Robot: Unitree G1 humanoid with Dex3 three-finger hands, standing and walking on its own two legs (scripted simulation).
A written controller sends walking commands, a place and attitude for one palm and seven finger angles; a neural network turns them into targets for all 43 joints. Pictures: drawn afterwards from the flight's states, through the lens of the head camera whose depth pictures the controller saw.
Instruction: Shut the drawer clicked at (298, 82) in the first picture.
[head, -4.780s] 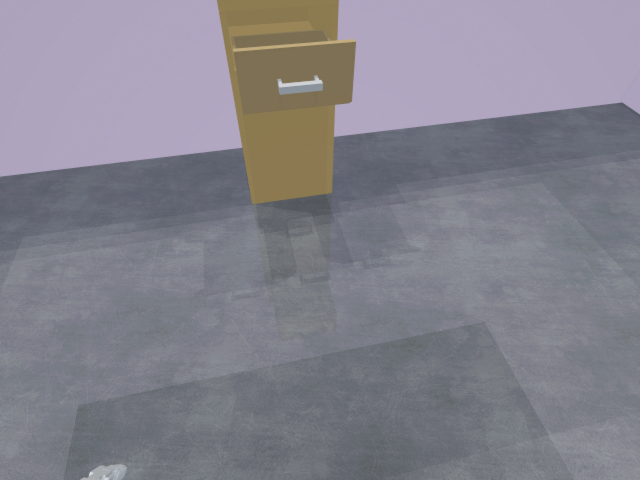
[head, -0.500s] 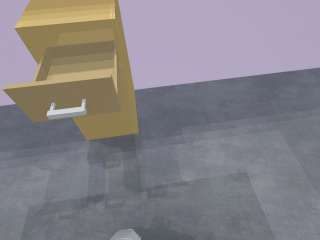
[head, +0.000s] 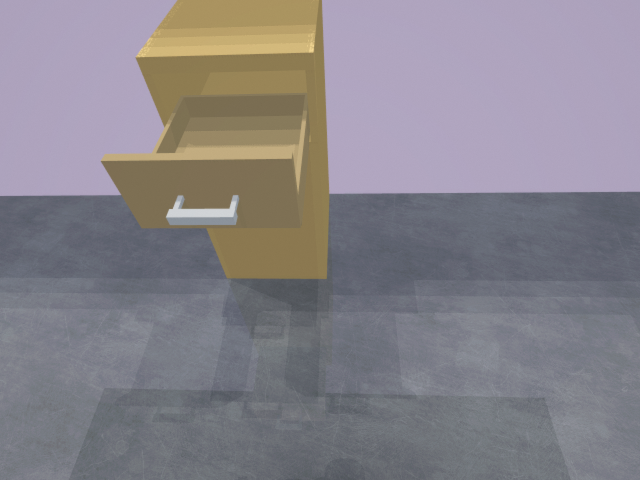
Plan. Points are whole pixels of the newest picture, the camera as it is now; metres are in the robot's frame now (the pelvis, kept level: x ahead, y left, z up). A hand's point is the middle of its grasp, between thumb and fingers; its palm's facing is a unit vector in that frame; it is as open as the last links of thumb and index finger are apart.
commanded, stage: take the last steps up to it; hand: left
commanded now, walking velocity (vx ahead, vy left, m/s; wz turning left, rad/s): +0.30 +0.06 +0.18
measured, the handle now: (204, 208) +0.56 +0.26 -0.03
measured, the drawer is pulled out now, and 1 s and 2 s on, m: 0.30 0.30 0.30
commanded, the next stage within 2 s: come to a stop and stand still in 1.00 s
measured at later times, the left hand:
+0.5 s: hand out of the picture -0.05 +0.24 -0.17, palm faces +0.16 -0.97 -0.17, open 7.4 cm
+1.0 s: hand (211, 365) +0.31 +0.22 -0.16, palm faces +0.08 -0.98 -0.19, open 7.4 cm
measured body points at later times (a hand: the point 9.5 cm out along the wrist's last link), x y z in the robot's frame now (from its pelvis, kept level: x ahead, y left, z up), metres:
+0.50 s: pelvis +0.04 +0.06 +0.01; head +0.04 +0.09 +0.46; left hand -0.06 +0.29 -0.15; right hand +0.10 -0.17 -0.13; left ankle +0.01 +0.15 -0.73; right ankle +0.01 -0.08 -0.68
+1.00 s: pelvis +0.20 +0.04 -0.01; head +0.23 +0.03 +0.44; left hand +0.31 +0.27 -0.15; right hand +0.11 -0.16 -0.17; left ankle +0.05 +0.15 -0.65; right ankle +0.29 -0.04 -0.73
